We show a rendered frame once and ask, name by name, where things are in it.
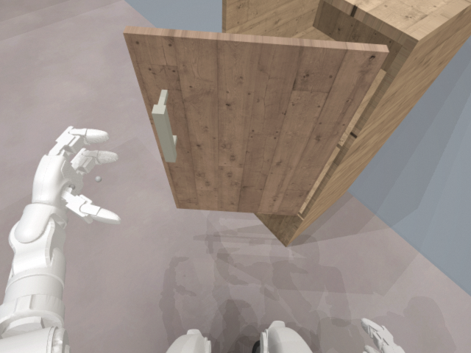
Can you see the handle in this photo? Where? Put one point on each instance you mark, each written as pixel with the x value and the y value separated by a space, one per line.
pixel 167 140

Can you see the right robot hand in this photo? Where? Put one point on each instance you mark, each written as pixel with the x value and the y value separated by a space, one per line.
pixel 382 338

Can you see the left robot forearm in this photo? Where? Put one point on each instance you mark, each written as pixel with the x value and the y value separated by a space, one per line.
pixel 34 292

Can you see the left robot hand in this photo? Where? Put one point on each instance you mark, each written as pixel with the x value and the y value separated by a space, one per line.
pixel 55 173

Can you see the cupboard door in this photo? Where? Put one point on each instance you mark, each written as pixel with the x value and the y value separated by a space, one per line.
pixel 256 117

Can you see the right robot thigh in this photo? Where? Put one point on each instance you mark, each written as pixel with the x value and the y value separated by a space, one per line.
pixel 282 340

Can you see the left robot upper arm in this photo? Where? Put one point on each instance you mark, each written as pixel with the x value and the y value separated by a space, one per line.
pixel 47 340

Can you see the left robot shin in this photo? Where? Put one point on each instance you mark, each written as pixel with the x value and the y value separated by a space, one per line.
pixel 194 331

